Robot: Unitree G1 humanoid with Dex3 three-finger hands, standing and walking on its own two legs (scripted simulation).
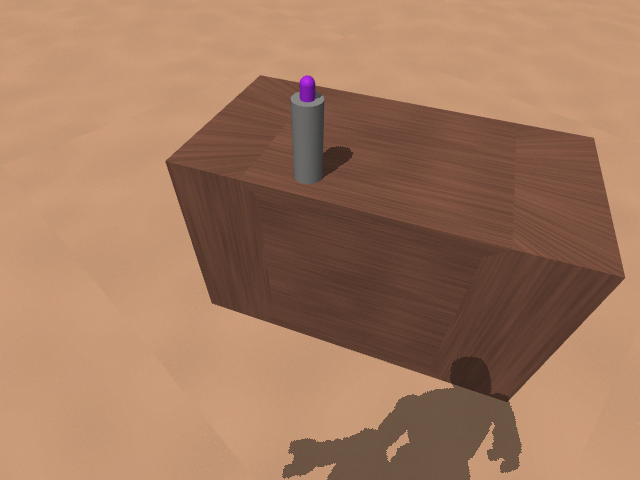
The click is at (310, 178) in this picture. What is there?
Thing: necked bottle
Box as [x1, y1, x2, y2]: [291, 76, 323, 183]
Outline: 304,76 300,80 300,91 291,96 294,177 296,180 302,183 314,183 321,178 322,173 323,97 322,95 314,91 313,79 310,76
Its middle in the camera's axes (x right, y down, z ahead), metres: -0.04 -0.26 +0.90
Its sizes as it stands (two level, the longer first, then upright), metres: 0.073 0.073 0.253
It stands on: a support 0.65 m high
